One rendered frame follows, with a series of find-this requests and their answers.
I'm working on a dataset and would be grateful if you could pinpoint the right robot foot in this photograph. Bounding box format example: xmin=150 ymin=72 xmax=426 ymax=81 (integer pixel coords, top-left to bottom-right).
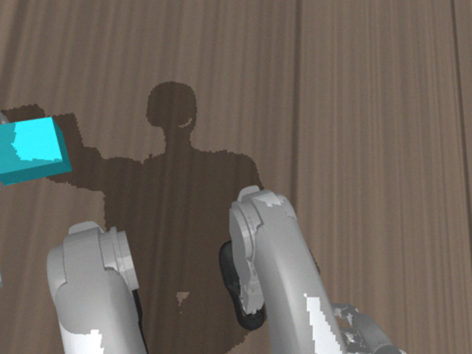
xmin=219 ymin=240 xmax=265 ymax=330

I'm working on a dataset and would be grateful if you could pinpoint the carton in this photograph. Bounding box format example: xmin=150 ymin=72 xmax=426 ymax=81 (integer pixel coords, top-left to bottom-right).
xmin=0 ymin=117 xmax=72 ymax=186

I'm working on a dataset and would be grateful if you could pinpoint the right robot hand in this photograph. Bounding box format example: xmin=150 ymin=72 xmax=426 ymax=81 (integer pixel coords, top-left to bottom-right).
xmin=331 ymin=302 xmax=393 ymax=354

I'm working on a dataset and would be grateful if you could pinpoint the left robot foot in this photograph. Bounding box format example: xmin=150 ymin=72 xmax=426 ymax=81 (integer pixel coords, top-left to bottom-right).
xmin=132 ymin=290 xmax=149 ymax=354

